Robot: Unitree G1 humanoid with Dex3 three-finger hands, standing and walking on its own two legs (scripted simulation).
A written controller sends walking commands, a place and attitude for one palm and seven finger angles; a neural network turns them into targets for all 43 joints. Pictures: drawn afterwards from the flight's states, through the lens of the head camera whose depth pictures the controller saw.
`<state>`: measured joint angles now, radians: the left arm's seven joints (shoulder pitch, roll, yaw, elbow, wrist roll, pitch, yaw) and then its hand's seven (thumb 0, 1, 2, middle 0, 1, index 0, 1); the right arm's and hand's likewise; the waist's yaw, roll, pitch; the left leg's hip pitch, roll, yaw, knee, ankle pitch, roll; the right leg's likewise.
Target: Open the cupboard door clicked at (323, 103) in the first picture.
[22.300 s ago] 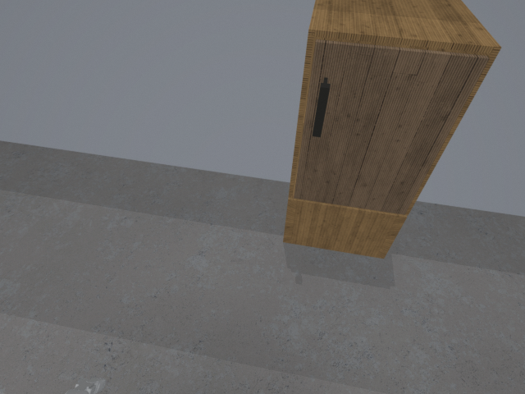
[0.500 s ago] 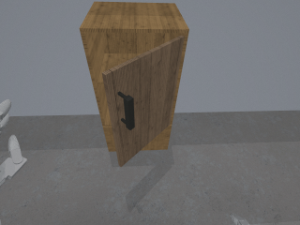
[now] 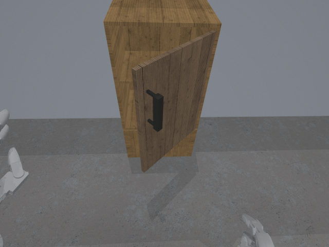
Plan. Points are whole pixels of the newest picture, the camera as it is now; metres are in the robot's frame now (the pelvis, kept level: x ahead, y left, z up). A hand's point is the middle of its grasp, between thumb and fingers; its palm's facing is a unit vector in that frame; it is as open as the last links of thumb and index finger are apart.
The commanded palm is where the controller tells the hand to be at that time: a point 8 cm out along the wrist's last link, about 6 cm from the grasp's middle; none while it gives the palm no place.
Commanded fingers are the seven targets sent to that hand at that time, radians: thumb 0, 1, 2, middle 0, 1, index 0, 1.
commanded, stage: stop stepping back and stand still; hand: left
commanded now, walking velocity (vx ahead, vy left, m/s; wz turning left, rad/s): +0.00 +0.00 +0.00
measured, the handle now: (153, 110) +0.56 +0.09 -0.01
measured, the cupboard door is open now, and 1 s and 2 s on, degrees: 44 44 44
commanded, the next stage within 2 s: let the arm hang, fingers relaxed in 0.16 s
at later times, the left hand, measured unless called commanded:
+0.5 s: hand out of the picture +0.12 +0.21 -0.13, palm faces -0.05 -0.95 -0.32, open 7.4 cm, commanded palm none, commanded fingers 0.00 0.90 0.90 -0.20 -0.30 -0.20 -0.30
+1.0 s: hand out of the picture +0.03 +0.23 -0.16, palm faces +0.06 -0.94 -0.34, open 7.4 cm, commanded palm none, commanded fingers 0.00 0.90 0.90 -0.20 -0.30 -0.20 -0.30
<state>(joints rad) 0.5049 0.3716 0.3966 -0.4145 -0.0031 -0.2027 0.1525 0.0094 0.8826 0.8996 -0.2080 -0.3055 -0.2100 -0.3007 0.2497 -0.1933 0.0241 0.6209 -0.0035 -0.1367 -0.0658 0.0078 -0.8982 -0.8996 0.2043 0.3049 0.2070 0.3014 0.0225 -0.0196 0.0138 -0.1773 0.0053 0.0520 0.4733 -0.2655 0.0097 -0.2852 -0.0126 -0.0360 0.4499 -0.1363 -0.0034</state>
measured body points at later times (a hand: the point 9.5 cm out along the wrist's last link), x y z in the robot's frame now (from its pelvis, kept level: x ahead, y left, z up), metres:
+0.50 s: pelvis -0.01 +0.00 -0.01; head +0.01 -0.03 +0.44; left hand +0.12 +0.25 -0.11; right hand +0.10 -0.28 -0.14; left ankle +0.00 +0.11 -0.74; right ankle +0.07 -0.11 -0.74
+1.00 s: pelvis -0.01 -0.02 +0.00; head +0.00 -0.03 +0.45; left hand +0.03 +0.28 -0.13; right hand -0.01 -0.27 -0.16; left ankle +0.00 +0.11 -0.74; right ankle +0.07 -0.11 -0.74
